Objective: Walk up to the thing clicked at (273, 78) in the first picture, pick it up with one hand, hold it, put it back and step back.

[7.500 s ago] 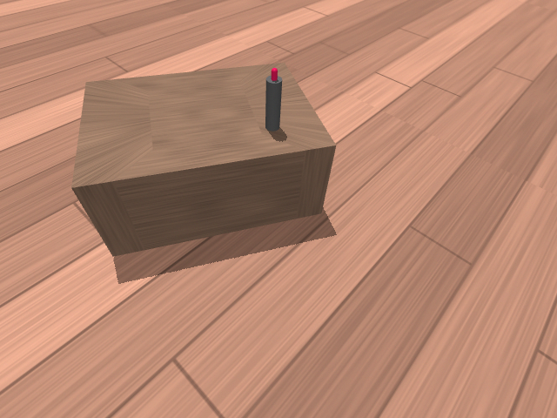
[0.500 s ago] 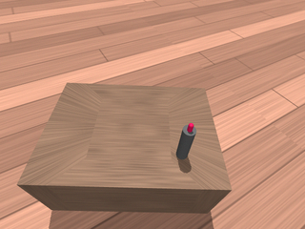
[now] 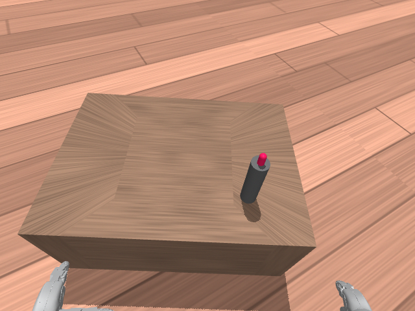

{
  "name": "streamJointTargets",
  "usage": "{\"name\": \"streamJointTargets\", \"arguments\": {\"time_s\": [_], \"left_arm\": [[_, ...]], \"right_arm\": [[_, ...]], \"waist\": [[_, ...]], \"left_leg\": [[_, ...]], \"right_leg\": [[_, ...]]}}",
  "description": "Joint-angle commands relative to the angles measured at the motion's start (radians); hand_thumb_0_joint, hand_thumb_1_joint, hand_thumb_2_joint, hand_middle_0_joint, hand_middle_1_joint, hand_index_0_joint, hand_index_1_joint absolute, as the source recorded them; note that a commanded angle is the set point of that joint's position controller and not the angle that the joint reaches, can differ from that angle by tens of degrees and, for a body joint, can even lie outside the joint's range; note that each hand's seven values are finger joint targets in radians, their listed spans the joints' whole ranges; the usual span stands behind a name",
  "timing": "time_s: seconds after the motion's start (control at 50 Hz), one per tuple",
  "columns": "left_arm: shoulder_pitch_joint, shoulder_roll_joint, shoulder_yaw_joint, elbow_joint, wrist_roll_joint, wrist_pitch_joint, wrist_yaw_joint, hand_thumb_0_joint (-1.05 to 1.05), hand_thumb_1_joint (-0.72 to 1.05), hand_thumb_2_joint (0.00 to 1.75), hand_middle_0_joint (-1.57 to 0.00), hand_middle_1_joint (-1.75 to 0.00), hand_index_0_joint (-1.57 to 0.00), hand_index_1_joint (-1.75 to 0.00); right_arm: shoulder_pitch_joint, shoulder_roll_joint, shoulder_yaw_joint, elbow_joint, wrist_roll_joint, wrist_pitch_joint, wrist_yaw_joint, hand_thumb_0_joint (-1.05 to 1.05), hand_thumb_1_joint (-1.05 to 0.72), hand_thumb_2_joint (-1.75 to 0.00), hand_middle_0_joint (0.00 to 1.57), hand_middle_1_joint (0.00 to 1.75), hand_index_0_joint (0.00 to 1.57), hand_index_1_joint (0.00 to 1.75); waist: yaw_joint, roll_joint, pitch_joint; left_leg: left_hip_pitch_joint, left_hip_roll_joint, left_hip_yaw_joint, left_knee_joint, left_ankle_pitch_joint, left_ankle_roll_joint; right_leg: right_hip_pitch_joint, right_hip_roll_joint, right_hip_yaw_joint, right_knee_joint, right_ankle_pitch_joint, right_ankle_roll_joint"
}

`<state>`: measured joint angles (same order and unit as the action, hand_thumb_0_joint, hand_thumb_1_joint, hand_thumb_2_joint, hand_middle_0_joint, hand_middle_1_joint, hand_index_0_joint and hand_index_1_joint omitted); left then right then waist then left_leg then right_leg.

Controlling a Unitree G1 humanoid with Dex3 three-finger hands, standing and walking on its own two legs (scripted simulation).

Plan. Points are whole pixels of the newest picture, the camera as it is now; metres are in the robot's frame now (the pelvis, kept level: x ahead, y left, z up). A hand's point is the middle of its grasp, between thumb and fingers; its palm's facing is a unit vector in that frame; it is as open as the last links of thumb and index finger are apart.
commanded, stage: go down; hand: right
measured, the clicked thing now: (255, 178) +0.53 -0.16 -0.21
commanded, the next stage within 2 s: none
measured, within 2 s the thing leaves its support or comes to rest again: neither
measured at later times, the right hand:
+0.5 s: hand (328, 305) +0.17 -0.26 -0.12, palm faces +0.04 +0.95 -0.31, open 17.5 cm
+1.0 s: hand (334, 310) +0.15 -0.26 -0.11, palm faces +0.08 +0.95 -0.30, open 17.5 cm
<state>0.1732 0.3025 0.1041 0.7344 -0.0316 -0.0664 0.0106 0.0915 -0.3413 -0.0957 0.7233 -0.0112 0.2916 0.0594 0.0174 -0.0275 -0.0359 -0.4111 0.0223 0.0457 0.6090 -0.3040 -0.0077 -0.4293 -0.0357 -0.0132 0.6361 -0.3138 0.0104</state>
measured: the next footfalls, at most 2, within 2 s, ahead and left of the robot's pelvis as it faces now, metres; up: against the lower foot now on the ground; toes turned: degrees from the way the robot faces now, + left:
none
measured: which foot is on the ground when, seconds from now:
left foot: down 0.00-1.00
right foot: down 0.00-1.00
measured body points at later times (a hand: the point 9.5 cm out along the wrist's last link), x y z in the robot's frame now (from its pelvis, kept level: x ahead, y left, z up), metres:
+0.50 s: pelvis +0.02 +0.00 -0.02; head +0.05 +0.00 +0.43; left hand +0.17 +0.28 -0.09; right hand +0.16 -0.31 -0.10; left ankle +0.00 +0.13 -0.73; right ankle +0.00 -0.12 -0.73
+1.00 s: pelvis +0.01 +0.00 -0.03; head +0.04 +0.00 +0.42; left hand +0.16 +0.26 -0.08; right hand +0.15 -0.31 -0.09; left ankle +0.00 +0.13 -0.73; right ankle +0.00 -0.12 -0.73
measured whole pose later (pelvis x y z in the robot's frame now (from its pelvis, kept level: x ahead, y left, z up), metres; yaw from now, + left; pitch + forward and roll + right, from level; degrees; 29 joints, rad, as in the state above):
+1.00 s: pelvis +0.01 +0.00 -0.03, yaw -1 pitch +9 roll +2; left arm 0.37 0.26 0.07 0.35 -0.02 -0.10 0.10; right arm 0.33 -0.36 -0.17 0.23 0.02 0.44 0.10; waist 0.02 -0.03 -0.12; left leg -0.58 0.03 0.06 0.85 -0.44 -0.01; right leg -0.61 -0.04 0.01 0.90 -0.45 0.01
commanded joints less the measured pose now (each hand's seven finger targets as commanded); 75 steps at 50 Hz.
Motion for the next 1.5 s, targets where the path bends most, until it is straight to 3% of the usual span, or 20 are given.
{"name": "streamJointTargets", "arguments": {"time_s": [0.0, 0.04, 0.2, 0.34, 0.36, 0.38, 0.5, 0.6, 0.64, 0.72, 0.76, 0.82, 0.94, 1.0, 1.14, 1.24, 1.28, 1.32, 1.38, 1.48], "left_arm": [[-0.128, 0.175, 0.065, -0.212, 0.013, -0.077, 0.028, 0.0, -0.54, 0.04, -0.07, -0.06, -0.06, -0.06], [-0.108, 0.183, 0.075, -0.277, 0.017, -0.098, 0.044, 0.0, -0.54, 0.04, -0.07, -0.06, -0.06, -0.06], [0.065, 0.147, 0.062, -0.245, 0.024, -0.1, 0.083, 0.0, -0.55, 0.05, -0.06, -0.05, -0.05, -0.06], [0.068, 0.119, 0.032, -0.275, 0.018, -0.096, 0.08, 0.0, -0.54, 0.04, -0.06, -0.05, -0.05, -0.06], [0.03, 0.161, 0.064, -0.328, 0.018, -0.101, 0.08, 0.0, -0.54, 0.04, -0.06, -0.05, -0.05, -0.06], [0.087, 0.128, 0.041, -0.289, 0.019, -0.094, 0.078, 0.0, -0.54, 0.04, -0.06, -0.05, -0.05, -0.06], [0.097, 0.148, 0.066, -0.406, 0.016, -0.097, 0.083, 0.0, -0.54, 0.04, -0.06, -0.05, -0.05, -0.06], [0.114, 0.139, 0.062, -0.455, 0.016, -0.098, 0.097, 0.0, -0.53, 0.04, -0.06, -0.06, -0.06, -0.06], [0.15, 0.098, 0.03, -0.432, 0.013, -0.091, 0.098, 0.0, -0.54, 0.04, -0.06, -0.05, -0.05, -0.06], [0.114, 0.14, 0.057, -0.5, 0.015, -0.095, 0.107, 0.0, -0.54, 0.04, -0.06, -0.05, -0.05, -0.06], [0.153, 0.102, 0.022, -0.467, 0.014, -0.086, 0.105, 0.0, -0.53, 0.04, -0.06, -0.05, -0.06, -0.06], [0.164, 0.125, 0.049, -0.503, 0.013, -0.087, 0.108, 0.0, -0.54, 0.04, -0.06, -0.05, -0.05, -0.06], [0.184, 0.111, 0.038, -0.546, 0.009, -0.09, 0.112, 0.0, -0.53, 0.03, -0.06, -0.06, -0.06, -0.06], [0.155, 0.126, 0.044, -0.595, 0.007, -0.1, 0.121, 0.0, -0.53, 0.03, -0.06, -0.06, -0.06, -0.06], [0.155, 0.114, 0.006, -0.654, 0.008, -0.131, 0.155, 0.0, -0.53, 0.04, -0.06, -0.06, -0.06, -0.06], [0.203, 0.086, -0.012, -0.476, 0.012, -0.145, 0.157, 0.0, -0.53, 0.04, -0.05, -0.06, -0.05, -0.06], [0.22, 0.096, -0.003, -0.476, 0.013, -0.155, 0.152, 0.0, -0.53, 0.04, -0.05, -0.06, -0.05, -0.06], [0.199, 0.113, 0.002, -0.456, 0.013, -0.163, 0.143, 0.0, -0.54, 0.04, -0.06, -0.05, -0.05, -0.06], [0.099, 0.129, 0.002, -0.479, 0.008, -0.181, 0.132, 0.0, -0.54, 0.04, -0.05, -0.05, -0.05, -0.05], [0.078, 0.098, -0.052, -0.538, 0.005, -0.185, 0.12, 0.0, -0.54, 0.04, -0.05, -0.05, -0.05, -0.05]], "right_arm": [[-0.069, -0.208, -0.08, -0.224, -0.013, -0.026, -0.029, 0.0, 0.5, -0.03, 0.04, 0.05, 0.04, 0.05], [-0.054, -0.192, -0.081, -0.251, -0.01, -0.037, -0.035, 0.0, 0.5, -0.03, 0.04, 0.05, 0.04, 0.05], [0.05, -0.214, -0.115, -0.319, -0.003, -0.009, -0.036, 0.0, 0.54, -0.01, 0.05, 0.05, 0.05, 0.05], [0.068, -0.192, -0.095, -0.398, 0.005, 0.046, 0.0, 0.0, 0.58, 0.0, 0.04, 0.05, 0.05, 0.05], [0.078, -0.214, -0.11, -0.418, 0.001, 0.052, 0.0, 0.0, 0.58, -0.01, 0.04, 0.05, 0.04, 0.05], [0.095, -0.208, -0.106, -0.422, 0.002, 0.058, 0.004, 0.0, 0.59, -0.01, 0.04, 0.05, 0.04, 0.05], [0.124, -0.216, -0.132, -0.486, 0.004, 0.075, 0.005, 0.0, 0.57, 0.0, 0.05, 0.05, 0.05, 0.05], [0.157, -0.221, -0.151, -0.544, 0.007, 0.077, -0.001, 0.0, 0.57, -0.01, 0.04, 0.05, 0.04, 0.05], [0.167, -0.213, -0.146, -0.563, 0.009, 0.08, 0.002, 0.0, 0.54, 0.0, 0.05, 0.05, 0.05, 0.05], [0.193, -0.216, -0.15, -0.591, 0.011, 0.095, 0.006, 0.0, 0.56, 0.0, 0.05, 0.05, 0.05, 0.05], [0.202, -0.222, -0.153, -0.601, 0.014, 0.098, 0.011, 0.0, 0.55, -0.01, 0.05, 0.05, 0.05, 0.05], [0.202, -0.217, -0.153, -0.616, 0.018, 0.11, 0.016, 0.0, 0.55, 0.0, 0.05, 0.05, 0.05, 0.05], [0.207, -0.225, -0.171, -0.655, 0.027, 0.114, 0.027, 0.0, 0.54, -0.01, 0.05, 0.05, 0.05, 0.05], [0.159, -0.234, -0.17, -0.679, 0.024, 0.107, 0.032, 0.0, 0.55, 0.0, 0.05, 0.05, 0.05, 0.05], [-0.038, -0.324, -0.256, -0.704, 0.052, 0.015, 0.028, 0.0, 0.53, 0.0, 0.06, 0.04, 0.06, 0.04], [-0.196, -0.365, -0.293, -0.565, 0.086, -0.034, 0.078, 0.0, 0.53, 0.0, 0.06, 0.04, 0.06, 0.04], [-0.285, -0.361, -0.284, -0.493, 0.092, -0.05, 0.11, 0.0, 0.54, 0.0, 0.06, 0.04, 0.06, 0.04], [-0.365, -0.38, -0.299, -0.384, 0.103, -0.063, 0.145, 0.0, 0.52, 0.0, 0.06, 0.04, 0.06, 0.04], [-0.464, -0.384, -0.294, -0.231, 0.114, -0.099, 0.205, 0.0, 0.52, 0.0, 0.07, 0.04, 0.06, 0.04], [-0.557, -0.542, -0.408, -0.139, 0.123, -0.207, 0.264, 0.0, 0.55, 0.0, 0.07, 0.04, 0.06, 0.04]], "waist": [[-0.019, 0.015, -0.176], [-0.008, 0.05, -0.253], [-0.001, -0.001, -0.233], [-0.004, -0.03, -0.144], [-0.003, -0.035, -0.158], [0.0, -0.035, -0.162], [0.01, 0.021, -0.238], [0.001, 0.006, -0.245], [-0.011, -0.027, -0.219], [-0.006, -0.035, -0.222], [-0.018, -0.052, -0.193], [0.001, -0.037, -0.203], [0.006, 0.005, -0.183], [0.018, -0.001, -0.173], [0.019, -0.037, -0.221], [0.032, -0.144, -0.174], [0.063, -0.114, -0.185], [0.064, -0.082, -0.186], [0.058, -0.035, -0.201], [0.002, -0.006, -0.368]], "left_leg": [[0.044, -0.019, 0.008, -0.05, 0.131, 0.018], [0.064, -0.018, 0.005, -0.019, 0.19, 0.012], [0.021, -0.015, 0.007, 0.028, 0.224, 0.007], [-0.05, -0.024, 0.021, 0.046, 0.14, 0.015], [-0.047, -0.023, 0.021, 0.053, 0.145, 0.015], [-0.046, -0.023, 0.022, 0.055, 0.151, 0.014], [-0.029, -0.017, 0.016, 0.09, 0.242, 0.003], [-0.039, -0.013, 0.011, 0.106, 0.227, 0.003], [-0.06, -0.014, 0.014, 0.113, 0.189, 0.007], [-0.073, -0.02, 0.02, 0.123, 0.161, 0.012], [-0.08, -0.019, 0.021, 0.122, 0.143, 0.013], [-0.097, -0.026, 0.025, 0.13, 0.131, 0.014], [-0.115, -0.018, 0.013, 0.11, 0.061, 0.008], [-0.14, -0.019, 0.011, 0.108, 0.013, 0.009], [-0.098, -0.009, -0.005, 0.107, 0.008, 0.006], [-0.133, -0.006, -0.007, 0.119, 0.056, 0.014], [-0.148, -0.012, -0.004, 0.114, 0.07, 0.011], [-0.15, -0.013, 0.005, 0.115, 0.076, 0.009], [-0.164, -0.018, 0.014, 0.121, 0.056, 0.012], [-0.041, -0.013, -0.003, 0.129, 0.178, 0.013]], "right_leg": [[0.049, 0.028, 0.01, -0.05, 0.149, -0.024], [0.08, 0.027, 0.012, -0.015, 0.21, -0.026], [0.047, 0.033, 0.007, 0.033, 0.24, -0.021], [-0.023, 0.023, 0.019, 0.034, 0.176, -0.013], [-0.021, 0.024, 0.017, 0.037, 0.182, -0.009], [-0.02, 0.024, 0.017, 0.045, 0.186, -0.011], [0.005, 0.027, 0.017, 0.105, 0.274, -0.019], [-0.018, 0.032, 0.015, 0.125, 0.245, -0.02], [-0.04, 0.031, 0.02, 0.119, 0.23, -0.015], [-0.047, 0.024, 0.028, 0.115, 0.223, -0.009], [-0.065, 0.027, 0.028, 0.118, 0.21, -0.007], [-0.068, 0.022, 0.033, 0.116, 0.206, -0.007], [-0.104, 0.033, 0.02, 0.129, 0.077, -0.021], [-0.112, 0.032, 0.022, 0.124, 0.028, -0.021], [-0.079, 0.027, 0.035, 0.12, 0.018, -0.017], [-0.074, 0.025, 0.04, 0.11, 0.062, -0.011], [-0.067, 0.021, 0.041, 0.112, 0.064, -0.016], [-0.076, 0.018, 0.047, 0.112, 0.069, -0.019], [-0.081, 0.01, 0.059, 0.105, 0.063, -0.023], [-0.041, 0.025, 0.045, 0.133, 0.196, -0.029]]}}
